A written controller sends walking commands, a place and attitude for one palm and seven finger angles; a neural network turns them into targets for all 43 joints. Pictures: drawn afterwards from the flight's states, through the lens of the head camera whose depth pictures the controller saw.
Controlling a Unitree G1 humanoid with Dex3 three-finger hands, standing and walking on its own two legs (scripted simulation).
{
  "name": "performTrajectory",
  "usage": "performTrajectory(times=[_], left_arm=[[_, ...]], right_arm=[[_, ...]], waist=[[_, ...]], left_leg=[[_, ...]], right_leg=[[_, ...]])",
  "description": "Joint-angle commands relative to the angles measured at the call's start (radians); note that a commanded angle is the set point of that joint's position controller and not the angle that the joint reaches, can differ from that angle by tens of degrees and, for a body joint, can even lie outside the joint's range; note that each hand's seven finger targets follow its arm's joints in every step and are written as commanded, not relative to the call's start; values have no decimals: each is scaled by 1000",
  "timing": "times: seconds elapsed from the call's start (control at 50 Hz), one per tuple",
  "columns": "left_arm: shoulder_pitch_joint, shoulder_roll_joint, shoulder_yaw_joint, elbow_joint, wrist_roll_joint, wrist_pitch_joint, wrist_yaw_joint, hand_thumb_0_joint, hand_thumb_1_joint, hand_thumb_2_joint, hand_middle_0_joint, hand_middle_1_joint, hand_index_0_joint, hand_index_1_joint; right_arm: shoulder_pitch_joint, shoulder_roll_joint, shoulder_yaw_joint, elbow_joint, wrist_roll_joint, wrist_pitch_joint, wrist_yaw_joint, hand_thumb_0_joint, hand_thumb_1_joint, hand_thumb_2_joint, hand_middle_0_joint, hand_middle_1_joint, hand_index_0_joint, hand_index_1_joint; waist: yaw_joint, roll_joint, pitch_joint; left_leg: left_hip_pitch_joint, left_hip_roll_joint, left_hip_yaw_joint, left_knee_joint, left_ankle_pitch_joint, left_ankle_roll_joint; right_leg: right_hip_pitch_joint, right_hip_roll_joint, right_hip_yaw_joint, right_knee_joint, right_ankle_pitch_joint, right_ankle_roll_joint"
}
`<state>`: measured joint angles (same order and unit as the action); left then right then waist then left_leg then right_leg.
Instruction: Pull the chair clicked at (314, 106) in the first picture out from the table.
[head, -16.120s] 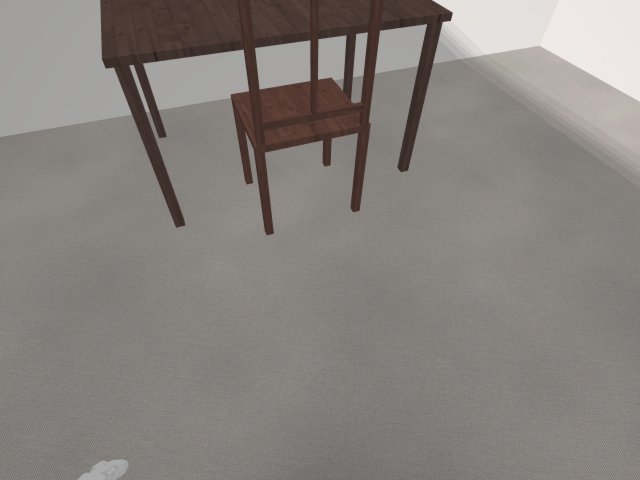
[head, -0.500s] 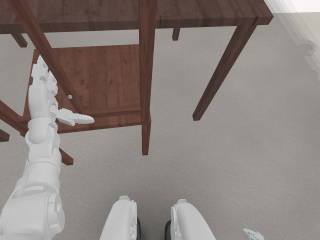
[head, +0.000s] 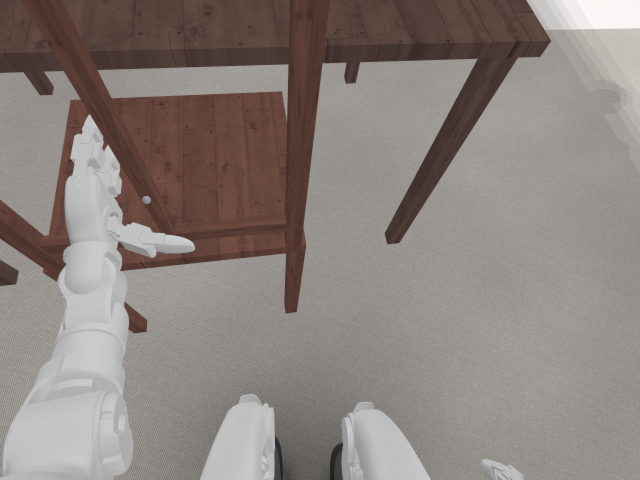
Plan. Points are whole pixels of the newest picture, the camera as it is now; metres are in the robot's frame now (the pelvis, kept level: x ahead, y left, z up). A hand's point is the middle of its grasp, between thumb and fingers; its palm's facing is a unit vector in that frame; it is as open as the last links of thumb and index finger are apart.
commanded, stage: hook a spindle and tug to test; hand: left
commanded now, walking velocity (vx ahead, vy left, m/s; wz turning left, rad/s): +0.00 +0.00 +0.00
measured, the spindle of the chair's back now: (126, 152) +0.47 +0.23 +0.07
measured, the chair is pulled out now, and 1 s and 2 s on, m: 0.00 0.00 0.03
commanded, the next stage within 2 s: step backward, pulling the chair out in 1.44 s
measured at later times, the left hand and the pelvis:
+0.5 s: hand (156, 199) +0.45 +0.20 +0.02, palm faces +0.18 -0.98 -0.01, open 11.8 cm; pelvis +0.00 +0.00 +0.00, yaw +0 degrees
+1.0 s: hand (159, 198) +0.45 +0.20 +0.02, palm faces +0.15 -0.99 +0.01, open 5.1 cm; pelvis +0.00 +0.00 +0.00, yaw -1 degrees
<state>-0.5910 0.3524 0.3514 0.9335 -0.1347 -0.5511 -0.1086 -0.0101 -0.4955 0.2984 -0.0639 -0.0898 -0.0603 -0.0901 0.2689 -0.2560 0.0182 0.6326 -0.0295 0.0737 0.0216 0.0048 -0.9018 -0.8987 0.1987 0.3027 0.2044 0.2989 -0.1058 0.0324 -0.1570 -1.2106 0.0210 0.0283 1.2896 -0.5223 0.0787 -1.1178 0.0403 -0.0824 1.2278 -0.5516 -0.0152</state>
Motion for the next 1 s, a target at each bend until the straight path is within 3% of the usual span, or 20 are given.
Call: performTrajectory(times=[0.0,0.04,0.06,0.14,0.22,0.34,0.38,0.42,0.48,0.52,0.56,0.6,0.68,0.72,0.76,0.84,0.86,0.9,0.94,0.98], left_arm=[[-304,181,14,-212,-10,-71,7,0,-500,300,-130,-299,-130,-299],[-309,190,16,-189,-3,-69,9,0,-500,300,-166,-409,-166,-409],[-342,176,2,-201,-3,-73,9,0,-500,300,-183,-464,-183,-464],[-358,193,17,-185,2,-82,15,0,-500,300,-254,-683,-254,-683],[-385,173,-7,-225,6,-94,18,0,-500,300,-324,-902,-324,-902],[-341,152,-9,-167,3,-61,28,0,-164,444,-430,-1231,-430,-1231],[-345,208,42,-167,3,-68,36,0,-52,492,-465,-1340,-465,-1340],[-339,209,40,-162,5,-75,35,0,60,540,-500,-1450,-500,-1450],[-337,234,54,-211,10,-98,29,0,228,612,-500,-1450,-500,-1450],[-331,190,19,-185,4,-92,18,0,340,660,-500,-1450,-500,-1450],[-343,217,39,-166,-2,-89,10,0,452,708,-500,-1450,-500,-1450],[-347,220,41,-184,-10,-87,1,0,564,756,-500,-1450,-500,-1450],[-302,258,80,-164,-18,-73,-8,0,788,852,-500,-1450,-500,-1450],[-295,221,54,-178,-23,-67,-10,0,900,900,-500,-1450,-500,-1450],[-300,251,76,-159,-22,-65,-7,0,900,900,-500,-1450,-500,-1450],[-259,225,60,-192,-26,-57,-8,0,900,900,-500,-1450,-500,-1450],[-229,239,84,-196,-28,-54,-4,0,900,900,-500,-1450,-500,-1450],[-217,205,54,-241,-25,-50,6,0,900,900,-500,-1450,-500,-1450],[-165,222,73,-242,-25,-41,16,0,900,900,-500,-1450,-500,-1450],[-164,228,75,-251,-21,-41,19,0,900,900,-500,-1450,-500,-1450]], right_arm=[[117,-180,-73,-64,4,-12,-12,0,-900,-900,200,300,200,300],[115,-179,-69,-62,5,-10,-14,0,-900,-900,200,300,200,300],[115,-180,-69,-62,5,-12,-14,0,-900,-900,200,300,200,300],[111,-181,-68,-59,2,-12,-17,0,-900,-900,200,300,200,300],[108,-179,-70,-59,-1,-14,-16,0,-900,-900,200,300,200,300],[114,-178,-70,-61,4,-5,-12,0,-900,-900,200,300,200,300],[116,-181,-68,-61,2,-6,-15,0,-900,-900,200,300,200,300],[109,-173,-63,-68,2,-5,-15,0,-900,-900,200,300,200,300],[109,-174,-65,-73,1,-9,-16,0,-900,-900,200,300,200,300],[108,-168,-63,-68,3,-8,-13,0,-900,-900,200,300,200,300],[112,-176,-63,-63,4,-9,-18,0,-900,-900,200,300,200,300],[109,-175,-64,-64,5,-11,-20,0,-900,-900,200,300,200,300],[114,-179,-61,-68,7,-10,-21,0,-900,-900,200,300,200,300],[108,-174,-62,-73,8,-10,-20,0,-900,-900,200,300,200,300],[117,-179,-62,-70,8,-10,-20,0,-900,-900,200,300,200,300],[112,-175,-63,-82,10,-7,-18,0,-900,-900,200,300,200,300],[118,-177,-66,-88,11,-7,-16,0,-900,-900,200,300,200,300],[110,-168,-67,-94,11,-6,-12,0,-900,-900,200,300,200,300],[109,-170,-67,-101,11,-5,-10,0,-900,-900,200,300,200,300],[108,-170,-64,-101,12,-6,-10,0,-900,-900,200,300,200,300]], waist=[[-10,93,-477],[-15,70,-449],[-25,92,-447],[-21,86,-458],[-15,144,-494],[-21,69,-460],[-11,62,-466],[-13,52,-453],[-1,87,-506],[-16,81,-467],[-22,73,-449],[-15,81,-478],[0,72,-470],[-5,82,-476],[-9,65,-454],[2,74,-469],[14,68,-482],[15,97,-492],[22,47,-486],[20,59,-463]], left_leg=[[541,24,-145,-165,396,-79],[502,21,-140,-167,358,-73],[517,22,-145,-165,361,-73],[509,19,-145,-163,336,-73],[573,25,-158,-168,379,-87],[506,18,-144,-166,346,-73],[481,14,-133,-159,343,-68],[439,10,-119,-155,325,-63],[468,12,-117,-149,357,-66],[457,12,-112,-149,335,-64],[434,12,-114,-145,315,-60],[439,9,-108,-143,322,-60],[424,10,-108,-147,333,-61],[429,9,-103,-146,342,-59],[413,11,-108,-145,327,-58],[426,9,-103,-149,360,-60],[440,12,-109,-152,377,-63],[468,12,-102,-155,396,-65],[433,11,-97,-157,387,-62],[425,12,-97,-159,386,-62]], right_leg=[[57,9,28,-137,251,-20],[70,9,31,-140,240,-20],[45,8,30,-137,235,-20],[48,7,32,-137,221,-20],[25,5,26,-129,228,-25],[59,6,29,-142,230,-18],[85,6,37,-140,242,-18],[111,6,46,-143,245,-15],[121,6,50,-131,270,-18],[113,9,49,-142,256,-16],[104,8,52,-141,246,-16],[125,6,57,-143,258,-14],[138,7,55,-138,267,-16],[140,7,57,-142,279,-14],[129,9,55,-138,265,-14],[151,8,55,-138,295,-14],[146,9,51,-130,298,-16],[147,8,51,-135,310,-15],[183,9,55,-139,320,-13],[173,9,55,-135,323,-13]])
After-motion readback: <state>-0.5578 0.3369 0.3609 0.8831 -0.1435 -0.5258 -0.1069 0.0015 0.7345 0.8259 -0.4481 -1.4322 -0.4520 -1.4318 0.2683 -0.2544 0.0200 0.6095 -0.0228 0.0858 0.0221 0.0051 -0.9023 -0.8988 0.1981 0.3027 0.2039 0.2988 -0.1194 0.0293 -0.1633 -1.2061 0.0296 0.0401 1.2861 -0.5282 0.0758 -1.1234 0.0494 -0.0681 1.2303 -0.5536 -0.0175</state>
